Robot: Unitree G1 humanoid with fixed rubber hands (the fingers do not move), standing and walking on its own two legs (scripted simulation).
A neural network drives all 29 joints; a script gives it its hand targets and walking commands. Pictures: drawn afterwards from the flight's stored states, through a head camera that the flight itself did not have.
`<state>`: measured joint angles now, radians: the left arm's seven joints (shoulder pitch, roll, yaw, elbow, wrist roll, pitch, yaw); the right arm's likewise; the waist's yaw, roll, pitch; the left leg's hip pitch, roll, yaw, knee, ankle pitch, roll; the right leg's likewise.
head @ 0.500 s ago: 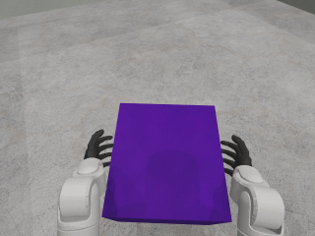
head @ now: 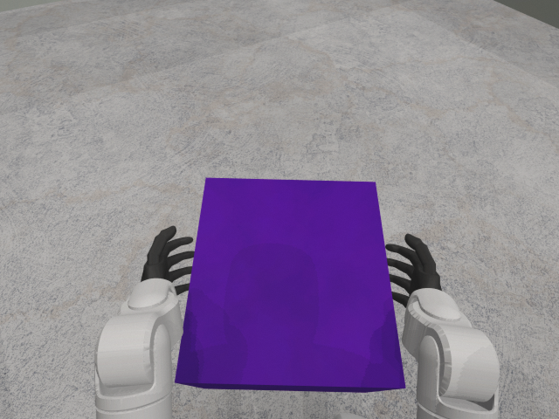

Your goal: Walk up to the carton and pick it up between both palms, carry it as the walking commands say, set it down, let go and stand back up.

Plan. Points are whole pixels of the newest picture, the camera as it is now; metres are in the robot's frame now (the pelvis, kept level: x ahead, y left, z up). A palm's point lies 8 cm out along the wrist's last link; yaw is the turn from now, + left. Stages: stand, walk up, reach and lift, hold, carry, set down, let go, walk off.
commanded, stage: carry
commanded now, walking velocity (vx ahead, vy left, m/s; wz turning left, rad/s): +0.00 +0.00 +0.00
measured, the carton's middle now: (287, 288) +0.30 +0.00 +0.00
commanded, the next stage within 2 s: none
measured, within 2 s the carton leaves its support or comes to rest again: neither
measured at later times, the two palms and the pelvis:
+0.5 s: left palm (144, 158) +0.47 +0.23 +0.09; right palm (342, 156) +0.50 -0.09 +0.08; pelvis +0.23 +0.05 -0.01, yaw +4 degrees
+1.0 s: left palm (126, 130) +0.54 +0.28 +0.08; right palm (311, 133) +0.55 -0.04 +0.08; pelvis +0.30 +0.11 -0.01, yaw +2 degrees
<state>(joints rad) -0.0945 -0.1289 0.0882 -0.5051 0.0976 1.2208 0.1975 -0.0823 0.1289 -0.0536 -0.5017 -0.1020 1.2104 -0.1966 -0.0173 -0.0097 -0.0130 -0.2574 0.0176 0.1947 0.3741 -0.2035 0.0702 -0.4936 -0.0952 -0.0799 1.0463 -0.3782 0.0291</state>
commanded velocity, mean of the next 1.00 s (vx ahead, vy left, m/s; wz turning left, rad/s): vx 0.00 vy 0.00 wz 0.00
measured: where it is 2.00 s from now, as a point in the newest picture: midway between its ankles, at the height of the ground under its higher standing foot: (242, 399)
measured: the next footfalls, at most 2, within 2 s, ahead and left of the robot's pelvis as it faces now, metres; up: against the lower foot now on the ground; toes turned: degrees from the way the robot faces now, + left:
right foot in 0.24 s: +0.30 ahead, -0.01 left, +0.00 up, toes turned +4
left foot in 0.54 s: +0.30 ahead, +0.21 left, +0.00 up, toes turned -7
